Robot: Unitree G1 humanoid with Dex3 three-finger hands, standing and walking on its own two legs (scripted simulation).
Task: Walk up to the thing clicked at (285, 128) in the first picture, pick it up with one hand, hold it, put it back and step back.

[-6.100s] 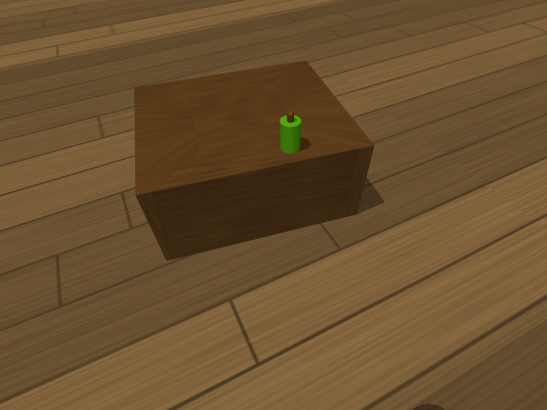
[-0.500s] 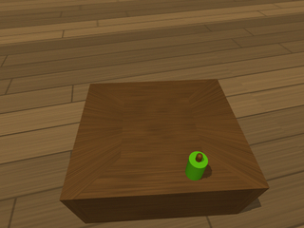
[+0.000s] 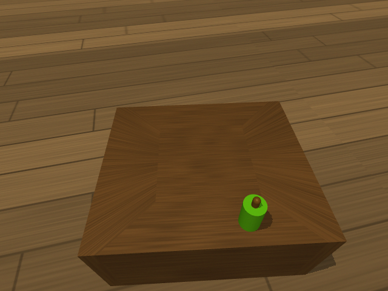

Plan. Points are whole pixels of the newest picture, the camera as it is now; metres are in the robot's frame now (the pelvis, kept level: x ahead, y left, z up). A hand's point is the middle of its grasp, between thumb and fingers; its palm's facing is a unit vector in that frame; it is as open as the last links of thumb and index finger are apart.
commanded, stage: stand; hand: right
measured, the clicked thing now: (253, 210) +0.44 -0.18 -0.28
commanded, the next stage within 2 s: go down in 0.42 s
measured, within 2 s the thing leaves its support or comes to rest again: neither
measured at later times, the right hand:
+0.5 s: hand out of the picture +0.07 -0.26 -0.15, palm faces -0.02 +0.94 -0.34, open 7.4 cm
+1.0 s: hand out of the picture +0.14 -0.26 -0.15, palm faces +0.02 +0.94 -0.33, open 15.7 cm
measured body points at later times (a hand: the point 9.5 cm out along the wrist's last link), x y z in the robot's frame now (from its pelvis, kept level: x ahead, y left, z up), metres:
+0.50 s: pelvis +0.00 +0.00 +0.00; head +0.00 +0.00 +0.45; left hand +0.06 +0.30 -0.14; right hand +0.07 -0.30 -0.13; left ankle +0.02 +0.12 -0.75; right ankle -0.04 -0.14 -0.75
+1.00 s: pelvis -0.01 -0.01 -0.02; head +0.04 +0.00 +0.42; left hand +0.13 +0.29 -0.13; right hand +0.14 -0.31 -0.13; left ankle +0.02 +0.12 -0.75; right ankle -0.04 -0.14 -0.75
